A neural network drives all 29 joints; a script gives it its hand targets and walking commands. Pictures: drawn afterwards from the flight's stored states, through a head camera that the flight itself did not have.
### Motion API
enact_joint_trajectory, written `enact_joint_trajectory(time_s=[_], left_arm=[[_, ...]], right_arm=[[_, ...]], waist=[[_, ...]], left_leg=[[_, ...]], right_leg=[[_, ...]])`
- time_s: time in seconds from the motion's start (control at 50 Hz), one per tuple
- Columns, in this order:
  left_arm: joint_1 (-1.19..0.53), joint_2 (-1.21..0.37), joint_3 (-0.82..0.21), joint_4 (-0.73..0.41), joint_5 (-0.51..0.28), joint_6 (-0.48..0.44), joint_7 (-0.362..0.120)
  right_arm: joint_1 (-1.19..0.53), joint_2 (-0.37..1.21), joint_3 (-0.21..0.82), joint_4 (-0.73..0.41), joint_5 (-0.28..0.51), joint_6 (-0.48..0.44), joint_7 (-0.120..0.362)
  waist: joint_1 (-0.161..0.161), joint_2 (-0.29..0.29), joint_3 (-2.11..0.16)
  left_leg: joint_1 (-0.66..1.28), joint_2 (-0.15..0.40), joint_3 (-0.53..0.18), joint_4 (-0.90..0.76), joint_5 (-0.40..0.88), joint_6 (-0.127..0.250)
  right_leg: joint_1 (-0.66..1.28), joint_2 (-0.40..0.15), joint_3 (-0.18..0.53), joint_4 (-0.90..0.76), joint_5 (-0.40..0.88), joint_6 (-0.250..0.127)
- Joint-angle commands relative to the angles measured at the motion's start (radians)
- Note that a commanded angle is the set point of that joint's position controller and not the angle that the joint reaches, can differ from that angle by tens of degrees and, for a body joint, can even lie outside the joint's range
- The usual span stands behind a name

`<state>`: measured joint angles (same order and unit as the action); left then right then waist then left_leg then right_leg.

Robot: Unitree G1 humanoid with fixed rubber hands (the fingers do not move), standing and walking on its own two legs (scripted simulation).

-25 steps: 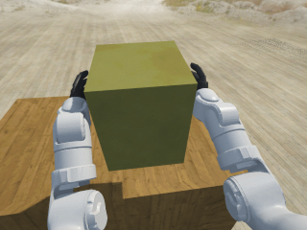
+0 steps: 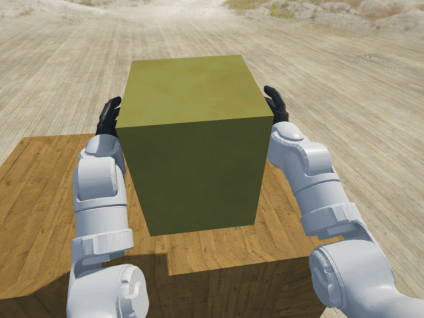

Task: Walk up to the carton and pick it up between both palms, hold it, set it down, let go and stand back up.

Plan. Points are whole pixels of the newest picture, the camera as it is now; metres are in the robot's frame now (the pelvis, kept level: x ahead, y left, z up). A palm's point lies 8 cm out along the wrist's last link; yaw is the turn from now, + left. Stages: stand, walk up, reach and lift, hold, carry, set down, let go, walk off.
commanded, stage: hold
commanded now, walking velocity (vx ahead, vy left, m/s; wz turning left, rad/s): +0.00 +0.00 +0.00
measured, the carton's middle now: (195, 145) +0.38 +0.01 +0.21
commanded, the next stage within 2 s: set down in 0.44 s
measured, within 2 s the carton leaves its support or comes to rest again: neither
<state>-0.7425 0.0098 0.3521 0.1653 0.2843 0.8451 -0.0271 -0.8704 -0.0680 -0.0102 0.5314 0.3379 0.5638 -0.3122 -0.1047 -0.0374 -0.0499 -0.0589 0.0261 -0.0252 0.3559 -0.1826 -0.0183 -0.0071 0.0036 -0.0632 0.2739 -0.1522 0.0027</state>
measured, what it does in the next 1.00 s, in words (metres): stands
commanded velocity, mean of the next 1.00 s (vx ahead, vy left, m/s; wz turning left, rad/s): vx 0.00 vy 0.00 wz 0.00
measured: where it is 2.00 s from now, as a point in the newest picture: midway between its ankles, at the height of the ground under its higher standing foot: outside the picture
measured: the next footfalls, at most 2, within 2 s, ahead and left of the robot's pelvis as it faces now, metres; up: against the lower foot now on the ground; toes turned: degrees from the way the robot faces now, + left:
none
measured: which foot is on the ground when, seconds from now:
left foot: down 0.00-1.00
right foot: down 0.00-1.00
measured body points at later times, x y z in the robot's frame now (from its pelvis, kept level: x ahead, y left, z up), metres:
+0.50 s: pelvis +0.00 +0.00 +0.00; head -0.07 +0.02 +0.44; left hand +0.38 +0.16 +0.24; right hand +0.38 -0.14 +0.25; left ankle +0.02 +0.13 -0.75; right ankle +0.01 -0.12 -0.75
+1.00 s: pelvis +0.00 +0.00 +0.00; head -0.03 +0.04 +0.45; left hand +0.40 +0.17 +0.19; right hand +0.40 -0.12 +0.18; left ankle +0.02 +0.13 -0.75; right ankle +0.01 -0.12 -0.75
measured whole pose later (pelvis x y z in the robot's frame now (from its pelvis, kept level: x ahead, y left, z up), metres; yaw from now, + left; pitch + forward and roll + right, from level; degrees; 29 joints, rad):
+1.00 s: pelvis +0.00 +0.00 +0.00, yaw +1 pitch -9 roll -1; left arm -0.74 0.00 0.37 0.35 0.37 0.50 -0.08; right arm -0.74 0.06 -0.15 0.72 0.07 0.11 -0.20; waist -0.07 -0.10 0.08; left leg 0.01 0.02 -0.05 0.33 -0.17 -0.02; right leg 0.08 0.00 -0.08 0.24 -0.15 0.00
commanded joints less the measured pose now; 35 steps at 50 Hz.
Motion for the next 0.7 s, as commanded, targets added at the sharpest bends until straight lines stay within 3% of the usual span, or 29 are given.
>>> enact_joint_trajectory(time_s=[0.0, 0.12, 0.26, 0.36, 0.42, 0.44, 0.54, 0.6, 0.68], left_arm=[[-0.793, -0.566, -0.484, -0.102, -0.166, -0.070, -0.133], [-0.803, -0.563, -0.482, -0.085, -0.171, -0.074, -0.137], [-0.814, -0.579, -0.514, -0.147, -0.196, -0.082, -0.123], [-0.788, -0.560, -0.477, -0.089, -0.171, -0.075, -0.130], [-0.795, -0.563, -0.466, -0.086, -0.167, -0.073, -0.137], [-0.812, -0.556, -0.478, -0.089, -0.169, -0.080, -0.137], [-0.862, -0.567, -0.463, -0.060, -0.163, -0.147, -0.143], [-0.863, -0.552, -0.416, 0.003, -0.129, -0.207, -0.158], [-0.748, -0.493, -0.287, 0.179, -0.033, -0.262, -0.200]], right_arm=[[-0.784, 0.643, 0.338, -0.277, 0.125, -0.041, 0.120], [-0.784, 0.636, 0.325, -0.247, 0.115, -0.038, 0.124], [-0.793, 0.644, 0.356, -0.320, 0.148, -0.045, 0.117], [-0.764, 0.635, 0.333, -0.254, 0.118, -0.038, 0.121], [-0.798, 0.646, 0.345, -0.275, 0.128, -0.041, 0.121], [-0.790, 0.644, 0.333, -0.272, 0.101, -0.056, 0.123], [-0.834, 0.651, 0.288, -0.244, 0.043, -0.139, 0.145], [-0.824, 0.647, 0.237, -0.178, -0.026, -0.205, 0.166], [-0.756, 0.595, 0.138, -0.053, -0.158, -0.306, 0.191]], waist=[[-0.008, 0.076, -0.360], [-0.011, 0.078, -0.346], [-0.021, 0.103, -0.421], [-0.011, 0.071, -0.347], [-0.002, 0.057, -0.346], [0.011, 0.089, -0.330], [0.010, 0.083, -0.361], [0.010, 0.063, -0.364], [0.019, 0.023, -0.250]], left_leg=[[0.070, -0.079, 0.024, -0.032, 0.201, -0.035], [0.068, -0.080, 0.031, -0.031, 0.201, -0.037], [0.105, -0.087, 0.020, 0.003, 0.290, -0.049], [0.069, -0.084, 0.026, -0.036, 0.201, -0.033], [0.065, -0.083, 0.031, -0.034, 0.208, -0.029], [0.074, -0.080, 0.032, -0.033, 0.238, -0.033], [0.114, -0.081, 0.037, -0.029, 0.243, -0.033], [0.121, -0.080, 0.049, -0.045, 0.190, -0.018], [0.084, -0.079, 0.072, -0.093, 0.093, 0.010]], right_leg=[[0.099, 0.076, 0.005, -0.001, 0.172, 0.058], [0.093, 0.078, 0.003, -0.006, 0.158, 0.060], [0.110, 0.078, 0.007, 0.008, 0.247, 0.059], [0.089, 0.074, 0.004, -0.009, 0.169, 0.064], [0.106, 0.073, 0.005, -0.001, 0.194, 0.065], [0.111, 0.080, 0.000, 0.000, 0.206, 0.069], [0.082, 0.078, -0.016, -0.013, 0.174, 0.066], [0.091, 0.067, -0.022, -0.018, 0.145, 0.071], [0.135, 0.048, -0.033, -0.037, 0.096, 0.071]])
